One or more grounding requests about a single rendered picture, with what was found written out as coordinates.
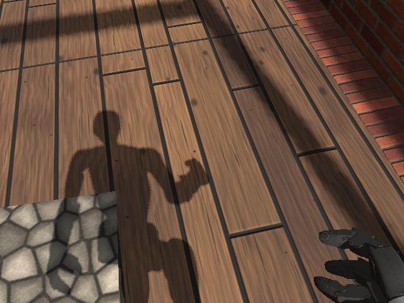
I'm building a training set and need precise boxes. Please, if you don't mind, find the right robot hand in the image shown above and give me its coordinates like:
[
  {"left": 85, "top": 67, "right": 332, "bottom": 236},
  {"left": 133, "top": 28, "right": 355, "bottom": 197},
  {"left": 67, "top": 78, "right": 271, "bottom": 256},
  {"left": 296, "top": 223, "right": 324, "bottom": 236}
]
[{"left": 314, "top": 227, "right": 404, "bottom": 303}]

